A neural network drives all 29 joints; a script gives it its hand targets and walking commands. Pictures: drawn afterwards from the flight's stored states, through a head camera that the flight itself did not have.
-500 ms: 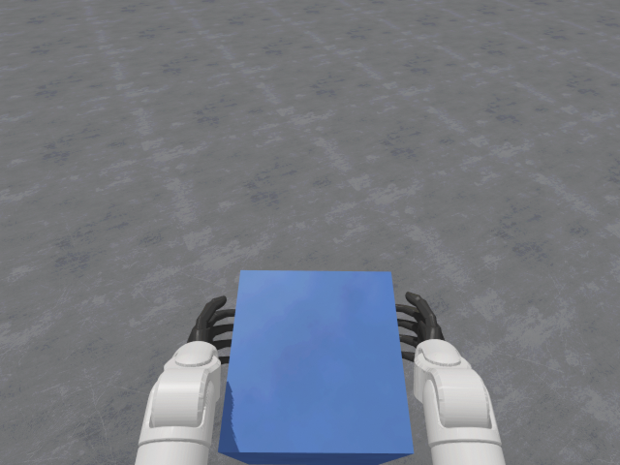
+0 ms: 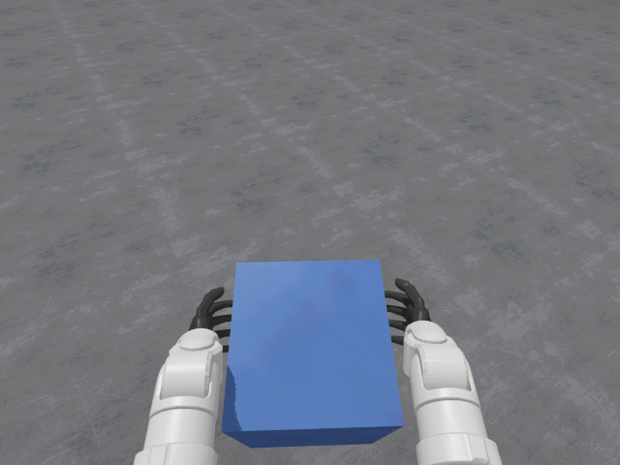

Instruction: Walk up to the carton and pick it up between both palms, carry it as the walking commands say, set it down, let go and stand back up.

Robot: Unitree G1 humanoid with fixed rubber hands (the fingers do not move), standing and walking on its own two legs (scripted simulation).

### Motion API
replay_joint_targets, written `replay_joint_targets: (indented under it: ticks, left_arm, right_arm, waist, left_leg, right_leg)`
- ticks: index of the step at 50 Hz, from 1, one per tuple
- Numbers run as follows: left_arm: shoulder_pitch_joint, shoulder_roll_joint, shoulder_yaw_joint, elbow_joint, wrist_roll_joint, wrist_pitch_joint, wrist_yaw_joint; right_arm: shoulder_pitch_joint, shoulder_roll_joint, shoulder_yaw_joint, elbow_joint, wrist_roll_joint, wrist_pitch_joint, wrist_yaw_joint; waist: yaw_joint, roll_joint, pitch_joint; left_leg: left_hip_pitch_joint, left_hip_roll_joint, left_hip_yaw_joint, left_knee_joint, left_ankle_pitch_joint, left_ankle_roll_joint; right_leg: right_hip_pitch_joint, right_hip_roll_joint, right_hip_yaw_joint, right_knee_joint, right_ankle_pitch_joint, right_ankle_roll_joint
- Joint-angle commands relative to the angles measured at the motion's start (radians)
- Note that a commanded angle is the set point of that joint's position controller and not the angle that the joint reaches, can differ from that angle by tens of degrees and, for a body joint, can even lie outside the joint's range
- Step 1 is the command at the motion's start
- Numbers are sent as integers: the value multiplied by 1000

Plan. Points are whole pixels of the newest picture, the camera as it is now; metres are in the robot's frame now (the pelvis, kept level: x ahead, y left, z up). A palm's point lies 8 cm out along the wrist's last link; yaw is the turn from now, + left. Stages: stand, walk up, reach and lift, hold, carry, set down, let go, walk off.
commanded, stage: set down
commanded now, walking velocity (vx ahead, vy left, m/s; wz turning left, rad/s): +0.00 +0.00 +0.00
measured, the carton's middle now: (310, 361) +0.31 +0.01 -0.06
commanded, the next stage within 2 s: none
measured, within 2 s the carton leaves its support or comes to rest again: neither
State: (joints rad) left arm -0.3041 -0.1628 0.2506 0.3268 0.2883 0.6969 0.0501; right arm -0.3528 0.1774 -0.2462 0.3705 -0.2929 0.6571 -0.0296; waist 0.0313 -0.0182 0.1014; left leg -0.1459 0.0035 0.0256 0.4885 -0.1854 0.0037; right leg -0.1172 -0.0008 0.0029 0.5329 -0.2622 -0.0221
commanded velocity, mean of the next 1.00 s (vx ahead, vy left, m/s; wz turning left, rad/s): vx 0.00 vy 0.00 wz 0.00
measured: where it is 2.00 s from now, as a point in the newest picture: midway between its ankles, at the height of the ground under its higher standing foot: outside the picture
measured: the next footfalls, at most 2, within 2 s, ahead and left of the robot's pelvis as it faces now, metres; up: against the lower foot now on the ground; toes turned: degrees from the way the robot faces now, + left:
none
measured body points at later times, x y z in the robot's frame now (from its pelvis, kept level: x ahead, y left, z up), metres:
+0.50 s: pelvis -0.01 -0.01 -0.02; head +0.10 -0.01 +0.42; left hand +0.32 +0.16 -0.07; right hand +0.36 -0.13 -0.06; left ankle +0.06 +0.12 -0.73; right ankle +0.03 -0.11 -0.73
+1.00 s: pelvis -0.02 -0.01 -0.09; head +0.16 +0.00 +0.32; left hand +0.35 +0.17 -0.16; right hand +0.39 -0.12 -0.14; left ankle +0.06 +0.12 -0.73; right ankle +0.03 -0.11 -0.73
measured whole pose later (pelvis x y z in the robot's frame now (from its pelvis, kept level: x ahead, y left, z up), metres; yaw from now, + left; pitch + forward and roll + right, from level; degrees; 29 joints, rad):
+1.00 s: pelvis -0.02 -0.01 -0.09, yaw +1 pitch +27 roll -1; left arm -0.56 -0.17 0.47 0.44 0.30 0.32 0.01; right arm -0.64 0.25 -0.45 0.49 -0.32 0.25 -0.05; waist 0.02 -0.02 -0.07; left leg -1.21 0.01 -0.03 1.05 -0.31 -0.02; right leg -1.17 0.03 -0.02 1.08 -0.39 -0.03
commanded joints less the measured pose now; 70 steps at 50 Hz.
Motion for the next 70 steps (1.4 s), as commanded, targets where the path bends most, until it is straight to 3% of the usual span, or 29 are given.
replay_joint_targets:
  ticks: [1,4,6,7,10,15,18,23,25,27,31,39,43,44,47,49,52,57,59,60,63,65,67,69,70]
  left_arm:
    - [-641,-1010,-453,53,-188,-94,-233]
    - [-714,-1014,-394,126,-149,-130,-245]
    - [-726,-995,-356,160,-132,-146,-249]
    - [-717,-976,-322,181,-110,-151,-250]
    - [-716,-928,-285,199,-89,-179,-254]
    - [-697,-901,-300,183,-92,-252,-260]
    - [-679,-887,-322,178,-93,-301,-261]
    - [-693,-851,-343,182,-88,-386,-269]
    - [-699,-847,-367,165,-91,-409,-272]
    - [-730,-832,-398,136,-100,-428,-280]
    - [-763,-835,-471,75,-122,-447,-290]
    - [-783,-831,-449,137,-98,-431,-310]
    - [-854,-849,-444,140,-113,-427,-319]
    - [-861,-859,-444,154,-116,-424,-320]
    - [-898,-859,-454,151,-129,-422,-315]
    - [-915,-862,-455,144,-134,-421,-313]
    - [-959,-854,-454,139,-143,-414,-304]
    - [-992,-884,-457,152,-148,-396,-294]
    - [-1026,-885,-476,135,-157,-394,-285]
    - [-1044,-898,-488,122,-164,-393,-280]
    - [-1061,-895,-486,123,-169,-390,-267]
    - [-1093,-888,-491,125,-175,-385,-263]
    - [-1119,-886,-494,133,-181,-383,-257]
    - [-1116,-889,-471,160,-172,-376,-255]
    - [-1138,-883,-469,147,-180,-380,-253]
  right_arm:
    - [-600,885,388,103,182,-98,287]
    - [-638,883,297,231,137,-132,310]
    - [-653,879,250,282,110,-147,315]
    - [-666,865,232,288,97,-157,316]
    - [-652,863,201,335,72,-179,307]
    - [-622,885,245,291,66,-239,278]
    - [-606,883,280,266,69,-287,263]
    - [-602,903,320,257,63,-363,245]
    - [-605,920,346,254,69,-384,241]
    - [-570,933,347,280,59,-394,237]
    - [-591,956,401,248,80,-414,229]
    - [-662,945,403,263,88,-399,239]
    - [-693,947,378,282,74,-390,244]
    - [-705,941,369,286,68,-389,242]
    - [-739,953,374,297,79,-386,246]
    - [-733,955,366,306,68,-380,249]
    - [-767,966,375,325,82,-369,256]
    - [-811,947,360,330,81,-358,270]
    - [-838,972,375,327,96,-353,274]
    - [-828,960,356,341,91,-351,277]
    - [-876,952,369,326,101,-349,281]
    - [-874,950,357,341,101,-341,281]
    - [-906,955,363,335,113,-337,281]
    - [-904,935,331,353,100,-332,282]
    - [-923,935,340,348,104,-333,280]
  waist:
    - [-2,51,-256]
    - [-14,73,-282]
    - [-18,56,-271]
    - [-10,76,-264]
    - [-7,53,-259]
    - [-4,10,-391]
    - [5,28,-482]
    - [2,-15,-581]
    - [15,-9,-641]
    - [-5,-11,-705]
    - [-1,8,-859]
    - [29,38,-857]
    - [-7,10,-883]
    - [-17,26,-896]
    - [-6,34,-936]
    - [-21,26,-972]
    - [6,28,-1007]
    - [-11,47,-1049]
    - [3,33,-1096]
    - [-20,62,-1114]
    - [-3,57,-1134]
    - [-20,54,-1144]
    - [-7,52,-1152]
    - [-24,51,-1125]
    - [-10,46,-1139]
  left_leg:
    - [111,-52,-152,-100,-195,6]
    - [129,-50,-141,-80,-208,1]
    - [125,-52,-141,-62,-213,1]
    - [95,-58,-129,-55,-199,1]
    - [43,-62,-104,-20,-125,4]
    - [-7,-75,-97,57,95,17]
    - [-60,-88,-94,93,160,15]
    - [-185,-97,-104,177,170,27]
    - [-224,-103,-102,210,185,27]
    - [-260,-107,-96,243,200,25]
    - [-322,-117,-81,311,237,17]
    - [-529,-132,-60,392,100,10]
    - [-597,-133,-58,436,67,11]
    - [-610,-132,-55,450,65,8]
    - [-635,-133,-52,488,69,4]
    - [-662,-132,-48,514,79,-1]
    - [-698,-134,-43,548,69,-5]
    - [-736,-136,-44,606,53,-19]
    - [-725,-139,-45,629,43,-19]
    - [-715,-138,-49,636,34,-25]
    - [-747,-141,-47,674,39,-27]
    - [-774,-141,-45,697,1,-27]
    - [-795,-143,-38,713,-26,-27]
    - [-825,-142,-44,726,-40,-29]
    - [-841,-145,-39,738,-36,-27]
  right_leg:
    - [-136,76,81,-91,-107,-56]
    - [-189,74,82,-80,-122,-66]
    - [-237,76,78,-71,-136,-67]
    - [-235,72,80,-68,-128,-72]
    - [-260,65,87,-66,-96,-70]
    - [-271,73,88,-14,77,-45]
    - [-275,80,91,26,148,-35]
    - [-369,96,91,106,162,-13]
    - [-385,103,93,140,180,-11]
    - [-397,109,97,164,208,-6]
    - [-405,121,101,225,257,-1]
    - [-564,127,90,315,130,10]
    - [-650,136,77,358,88,15]
    - [-654,136,79,371,93,11]
    - [-723,144,64,424,87,13]
    - [-760,149,56,450,102,14]
    - [-815,152,47,497,89,16]
    - [-934,162,28,561,59,13]
    - [-972,170,20,585,46,16]
    - [-992,173,17,596,38,11]
    - [-1047,173,12,635,26,13]
    - [-1078,175,9,656,-1,14]
    - [-1099,176,9,672,-25,17]
    - [-1135,177,3,688,-33,18]
    - [-1136,178,5,698,-40,18]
